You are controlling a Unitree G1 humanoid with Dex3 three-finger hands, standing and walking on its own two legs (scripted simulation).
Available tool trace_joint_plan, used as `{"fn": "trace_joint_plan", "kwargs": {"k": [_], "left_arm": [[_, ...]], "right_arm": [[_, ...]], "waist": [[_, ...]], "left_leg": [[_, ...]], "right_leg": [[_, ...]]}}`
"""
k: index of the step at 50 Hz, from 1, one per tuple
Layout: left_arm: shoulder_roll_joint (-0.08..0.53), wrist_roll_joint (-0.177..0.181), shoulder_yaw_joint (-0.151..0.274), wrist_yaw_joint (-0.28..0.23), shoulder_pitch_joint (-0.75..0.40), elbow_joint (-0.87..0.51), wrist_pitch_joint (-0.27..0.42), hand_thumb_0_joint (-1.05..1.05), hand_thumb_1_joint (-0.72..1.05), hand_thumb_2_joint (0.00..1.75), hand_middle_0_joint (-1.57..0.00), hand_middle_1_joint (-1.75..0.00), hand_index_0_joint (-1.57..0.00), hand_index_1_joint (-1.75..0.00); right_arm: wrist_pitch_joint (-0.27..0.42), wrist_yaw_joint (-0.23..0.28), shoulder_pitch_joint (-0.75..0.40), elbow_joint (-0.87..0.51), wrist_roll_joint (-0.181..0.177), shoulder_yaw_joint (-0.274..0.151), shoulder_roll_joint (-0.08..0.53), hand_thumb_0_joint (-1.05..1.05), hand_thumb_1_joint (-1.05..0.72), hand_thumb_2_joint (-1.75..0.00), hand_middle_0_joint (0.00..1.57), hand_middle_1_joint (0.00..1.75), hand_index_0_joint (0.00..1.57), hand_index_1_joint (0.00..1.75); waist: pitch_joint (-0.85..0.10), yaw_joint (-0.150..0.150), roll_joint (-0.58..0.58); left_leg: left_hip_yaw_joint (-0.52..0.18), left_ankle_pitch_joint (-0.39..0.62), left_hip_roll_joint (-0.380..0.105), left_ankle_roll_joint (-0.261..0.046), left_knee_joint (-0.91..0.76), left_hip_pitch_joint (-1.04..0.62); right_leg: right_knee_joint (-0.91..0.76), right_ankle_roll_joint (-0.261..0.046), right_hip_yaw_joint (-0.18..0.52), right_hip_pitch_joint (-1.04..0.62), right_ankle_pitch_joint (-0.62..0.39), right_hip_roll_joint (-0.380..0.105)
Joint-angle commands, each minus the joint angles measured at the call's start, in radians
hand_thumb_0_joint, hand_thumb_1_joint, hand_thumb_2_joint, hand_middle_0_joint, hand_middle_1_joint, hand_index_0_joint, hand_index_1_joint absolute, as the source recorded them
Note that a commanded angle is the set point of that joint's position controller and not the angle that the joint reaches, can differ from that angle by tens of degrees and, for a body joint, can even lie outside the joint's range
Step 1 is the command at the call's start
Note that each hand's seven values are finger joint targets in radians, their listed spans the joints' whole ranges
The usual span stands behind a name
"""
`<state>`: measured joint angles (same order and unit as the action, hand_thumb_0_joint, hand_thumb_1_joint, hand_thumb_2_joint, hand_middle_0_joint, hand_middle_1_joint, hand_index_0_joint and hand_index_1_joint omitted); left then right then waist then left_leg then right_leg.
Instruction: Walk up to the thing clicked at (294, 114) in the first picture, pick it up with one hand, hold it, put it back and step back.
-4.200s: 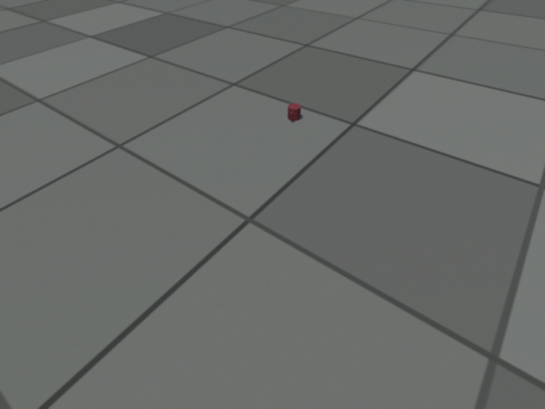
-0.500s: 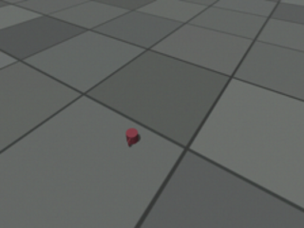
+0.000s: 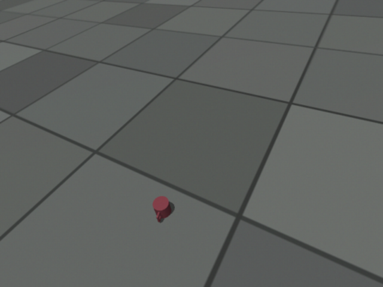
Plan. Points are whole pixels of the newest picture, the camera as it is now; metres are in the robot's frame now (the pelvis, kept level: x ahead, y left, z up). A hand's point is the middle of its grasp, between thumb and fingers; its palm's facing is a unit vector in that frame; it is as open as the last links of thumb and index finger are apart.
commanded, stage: walk up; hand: left
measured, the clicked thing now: (161, 209) +0.72 +0.28 -0.71
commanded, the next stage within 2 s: none
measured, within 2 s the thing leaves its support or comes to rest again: neither
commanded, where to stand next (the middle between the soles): +0.42 +0.04 m, yaw -1 degrees
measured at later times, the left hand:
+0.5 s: hand (84, 271) +0.24 +0.32 -0.14, palm faces -0.09 -0.93 -0.35, open 7.4 cm
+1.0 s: hand (102, 220) +0.38 +0.31 -0.14, palm faces -0.05 -0.91 -0.42, open 7.4 cm
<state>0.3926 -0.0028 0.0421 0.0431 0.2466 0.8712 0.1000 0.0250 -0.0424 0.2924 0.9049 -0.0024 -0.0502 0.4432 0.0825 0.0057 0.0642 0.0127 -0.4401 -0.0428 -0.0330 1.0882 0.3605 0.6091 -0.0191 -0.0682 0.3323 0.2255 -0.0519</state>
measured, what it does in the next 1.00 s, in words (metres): walks ahead: left foot, then right foot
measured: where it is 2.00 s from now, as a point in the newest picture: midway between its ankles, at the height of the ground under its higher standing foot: (205, 285)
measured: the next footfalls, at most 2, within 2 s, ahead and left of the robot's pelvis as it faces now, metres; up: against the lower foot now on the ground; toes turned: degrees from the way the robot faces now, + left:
left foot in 0.26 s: +0.23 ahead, +0.16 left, +0.00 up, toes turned +6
right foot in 0.68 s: +0.37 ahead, -0.10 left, +0.00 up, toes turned -3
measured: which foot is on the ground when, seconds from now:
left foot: up 0.00-0.24, down 0.26-0.70, up 0.72-0.98, down 1.00-1.00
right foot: down 0.00-0.28, up 0.30-0.66, down 0.68-1.00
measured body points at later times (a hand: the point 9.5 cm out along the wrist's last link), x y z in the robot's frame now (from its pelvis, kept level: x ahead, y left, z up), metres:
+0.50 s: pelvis +0.17 +0.05 +0.01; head +0.19 +0.07 +0.46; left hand +0.24 +0.37 -0.12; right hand +0.21 -0.28 -0.09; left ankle +0.19 +0.16 -0.73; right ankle +0.23 -0.10 -0.68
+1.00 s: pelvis +0.29 +0.04 -0.01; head +0.31 +0.02 +0.44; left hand +0.38 +0.36 -0.11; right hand +0.35 -0.29 -0.13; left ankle +0.36 +0.17 -0.73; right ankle +0.33 -0.10 -0.73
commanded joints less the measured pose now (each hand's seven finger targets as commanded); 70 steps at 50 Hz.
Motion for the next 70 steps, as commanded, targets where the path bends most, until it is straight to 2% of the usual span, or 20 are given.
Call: {"fn": "trace_joint_plan", "kwargs": {"k": [1, 9, 12, 13, 14, 15, 17, 20, 27, 32, 33, 34, 35, 36, 40, 42, 49, 52, 58, 70], "left_arm": [[0.290, 0.001, 0.080, -0.022, 0.050, -0.050, 0.008, 0.00, 0.90, 0.90, -0.20, -0.30, -0.20, -0.30], [0.318, -0.004, 0.085, -0.014, 0.039, -0.084, 0.006, 0.00, 0.90, 0.90, -0.20, -0.30, -0.20, -0.30], [0.288, -0.011, 0.068, -0.013, -0.007, -0.093, -0.005, 0.00, 0.90, 0.90, -0.20, -0.30, -0.20, -0.30], [0.237, -0.015, 0.049, -0.013, 0.032, -0.091, -0.009, 0.00, 0.90, 0.90, -0.20, -0.30, -0.20, -0.30], [0.148, 0.003, 0.025, -0.011, 0.071, -0.098, -0.008, 0.00, 0.90, 0.90, -0.20, -0.30, -0.20, -0.30], [0.231, 0.003, 0.047, -0.028, 0.055, -0.080, -0.015, 0.00, 0.90, 0.90, -0.20, -0.30, -0.20, -0.30], [0.264, 0.006, 0.045, -0.034, 0.055, -0.048, -0.016, 0.00, 0.90, 0.90, -0.20, -0.30, -0.20, -0.30], [0.251, 0.008, 0.051, -0.021, 0.105, -0.005, -0.021, 0.00, 0.90, 0.90, -0.20, -0.30, -0.20, -0.30], [0.203, -0.007, 0.053, 0.011, -0.012, -0.050, -0.028, 0.00, 0.90, 0.90, -0.20, -0.30, -0.20, -0.30], [0.193, -0.006, 0.064, 0.002, 0.062, -0.012, -0.010, 0.00, 0.90, 0.90, -0.20, -0.30, -0.20, -0.30], [0.228, -0.006, 0.080, -0.010, 0.154, 0.013, -0.001, 0.00, 0.90, 0.90, -0.20, -0.30, -0.20, -0.30], [0.307, -0.016, 0.108, -0.022, 0.230, 0.019, 0.010, 0.00, 0.90, 0.90, -0.20, -0.30, -0.20, -0.30], [0.373, -0.010, 0.108, -0.038, 0.185, -0.016, 0.011, 0.00, 0.90, 0.90, -0.20, -0.30, -0.20, -0.30], [0.366, 0.005, 0.099, -0.037, 0.131, -0.028, 0.001, 0.00, 0.90, 0.90, -0.20, -0.30, -0.20, -0.30], [0.275, 0.003, 0.064, -0.049, 0.019, -0.053, -0.009, 0.00, 0.90, 0.90, -0.20, -0.30, -0.20, -0.30], [0.265, -0.010, 0.055, -0.049, -0.007, -0.059, -0.014, 0.00, 0.90, 0.90, -0.20, -0.30, -0.20, -0.30], [0.237, 0.005, 0.028, -0.055, -0.106, -0.043, -0.057, 0.00, 0.90, 0.90, -0.20, -0.30, -0.20, -0.30], [0.203, 0.023, 0.020, -0.060, -0.039, 0.020, -0.079, 0.00, 0.90, 0.90, -0.20, -0.30, -0.20, -0.30], [0.228, 0.005, 0.012, -0.053, -0.087, 0.105, -0.064, 0.00, 0.90, 0.90, -0.20, -0.30, -0.20, -0.30], [0.181, 0.013, -0.014, -0.045, -0.178, 0.217, -0.064, 0.00, 0.90, 0.90, -0.20, -0.30, -0.20, -0.30]], "right_arm": [[0.032, -0.010, 0.043, -0.063, 0.005, -0.059, 0.174, 0.00, -0.90, -0.90, 0.20, 0.30, 0.20, 0.30], [0.041, -0.036, -0.042, -0.084, 0.025, -0.076, 0.162, 0.00, -0.90, -0.90, 0.20, 0.30, 0.20, 0.30], [0.053, -0.024, 0.088, -0.041, 0.030, -0.093, 0.184, 0.00, -0.90, -0.90, 0.20, 0.30, 0.20, 0.30], [0.062, -0.013, 0.167, -0.018, 0.029, -0.105, 0.221, 0.00, -0.90, -0.90, 0.20, 0.30, 0.20, 0.30], [0.072, 0.000, 0.223, -0.031, 0.040, -0.126, 0.310, 0.00, -0.90, -0.90, 0.20, 0.30, 0.20, 0.30], [0.072, 0.000, 0.196, -0.060, 0.016, -0.127, 0.344, 0.00, -0.90, -0.90, 0.20, 0.30, 0.20, 0.30], [0.071, 0.009, 0.094, -0.085, 0.003, -0.104, 0.276, 0.00, -0.90, -0.90, 0.20, 0.30, 0.20, 0.30], [0.078, 0.018, 0.049, -0.091, 0.008, -0.080, 0.236, 0.00, -0.90, -0.90, 0.20, 0.30, 0.20, 0.30], [0.073, 0.012, 0.068, -0.117, 0.011, -0.084, 0.249, 0.00, -0.90, -0.90, 0.20, 0.30, 0.20, 0.30], [0.050, 0.008, 0.019, -0.145, 0.007, -0.071, 0.222, 0.00, -0.90, -0.90, 0.20, 0.30, 0.20, 0.30], [0.049, 0.009, 0.039, -0.149, 0.005, -0.054, 0.176, 0.00, -0.90, -0.90, 0.20, 0.30, 0.20, 0.30], [0.053, 0.009, 0.076, -0.164, 0.001, -0.031, 0.118, 0.00, -0.90, -0.90, 0.20, 0.30, 0.20, 0.30], [0.039, 0.017, 0.101, -0.154, 0.001, -0.016, 0.092, 0.00, -0.90, -0.90, 0.20, 0.30, 0.20, 0.30], [0.019, 0.035, 0.054, -0.130, 0.012, -0.049, 0.190, 0.00, -0.90, -0.90, 0.20, 0.30, 0.20, 0.30], [0.007, 0.032, 0.108, -0.059, 0.002, -0.047, 0.166, 0.00, -0.90, -0.90, 0.20, 0.30, 0.20, 0.30], [-0.003, 0.027, 0.109, -0.038, 0.008, -0.043, 0.140, 0.00, -0.90, -0.90, 0.20, 0.30, 0.20, 0.30], [0.004, 0.043, 0.018, 0.009, 0.012, -0.048, 0.147, 0.00, -0.90, -0.90, 0.20, 0.30, 0.20, 0.30], [0.016, 0.044, -0.137, -0.016, 0.005, -0.050, 0.253, 0.00, -0.90, -0.90, 0.20, 0.30, 0.20, 0.30], [0.005, 0.040, -0.211, 0.039, -0.003, -0.001, 0.152, 0.00, -0.90, -0.90, 0.20, 0.30, 0.20, 0.30], [0.007, 0.040, -0.305, 0.139, -0.006, 0.013, 0.143, 0.00, -0.90, -0.90, 0.20, 0.30, 0.20, 0.30]], "waist": [[-0.025, 0.007, -0.236], [-0.023, 0.018, -0.207], [-0.057, -0.077, -0.115], [-0.102, -0.113, 0.039], [-0.116, -0.121, 0.306], [-0.076, -0.113, 0.197], [-0.016, -0.050, 0.016], [-0.015, -0.013, 0.101], [-0.017, -0.045, 0.090], [-0.061, 0.016, 0.016], [-0.125, 0.065, -0.088], [-0.174, 0.097, -0.289], [-0.146, 0.070, -0.351], [-0.084, 0.061, -0.205], [-0.053, -0.008, -0.210], [-0.050, -0.013, -0.248], [-0.103, -0.035, -0.209], [-0.099, 0.024, 0.090], [-0.105, 0.013, 0.033], [-0.124, 0.006, -0.013]], "left_leg": [[-0.038, 0.090, -0.062, 0.012, -0.110, 0.165], [0.030, 0.221, -0.052, 0.033, -0.422, 0.027], [0.062, 0.204, -0.005, 0.009, -0.485, -0.256], [0.004, 0.065, -0.009, -0.016, -0.566, -0.394], [-0.446, -0.159, -0.257, -0.108, -0.780, -0.467], [-0.702, -0.167, -0.390, -0.219, -0.874, -0.398], [-0.478, 0.050, -0.335, -0.216, -0.819, -0.288], [-0.232, 0.279, -0.250, -0.175, -0.791, -0.187], [-0.132, 0.257, -0.228, -0.198, -0.802, -0.187], [-0.030, 0.298, -0.166, -0.135, -0.596, -0.072], [-0.001, 0.349, -0.126, -0.105, -0.412, -0.035], [0.070, 0.232, -0.036, -0.060, -0.141, 0.122], [0.051, -0.078, 0.065, -0.007, -0.017, 0.290], [-0.051, -0.133, 0.002, -0.002, 0.049, 0.254], [-0.053, 0.012, -0.033, 0.011, -0.055, 0.147], [-0.012, 0.035, -0.023, 0.023, -0.154, 0.076], [0.013, 0.243, 0.009, 0.009, -0.477, -0.196], [-0.357, 0.120, -0.247, -0.141, -0.700, 0.027], [-0.162, 0.139, -0.089, -0.015, -0.622, -0.005], [-0.153, 0.273, -0.097, -0.005, -0.743, -0.144]], "right_leg": [[-0.346, -0.189, 0.238, -0.109, 0.049, -0.205], [-0.327, -0.189, 0.186, -0.020, 0.284, -0.217], [-0.140, -0.137, 0.131, 0.143, 0.276, -0.173], [0.098, -0.110, 0.070, 0.213, 0.178, -0.111], [0.458, -0.028, -0.030, 0.381, 0.197, 0.036], [0.555, -0.032, 0.078, 0.436, 0.325, 0.064], [0.578, -0.033, 0.168, 0.385, 0.215, -0.009], [0.438, -0.010, 0.129, 0.257, 0.135, -0.054], [0.128, 0.006, 0.035, 0.168, 0.023, -0.045], [-0.078, -0.006, -0.032, -0.142, -0.076, 0.039], [-0.126, -0.025, 0.011, -0.297, -0.040, 0.039], [-0.224, -0.080, 0.266, -0.431, 0.134, -0.122], [-0.358, -0.187, 0.685, -0.428, 0.116, -0.387], [-0.320, -0.266, 0.687, -0.281, 0.069, -0.409], [-0.261, -0.191, 0.273, -0.110, -0.140, -0.222], [-0.243, -0.184, 0.191, -0.031, -0.188, -0.186], [-0.051, -0.120, 0.172, 0.147, -0.101, -0.174], [0.133, -0.014, 0.049, -0.013, 0.247, 0.010], [-0.112, -0.039, 0.164, -0.080, 0.044, -0.079], [-0.232, 0.004, 0.101, -0.152, -0.063, -0.076]]}}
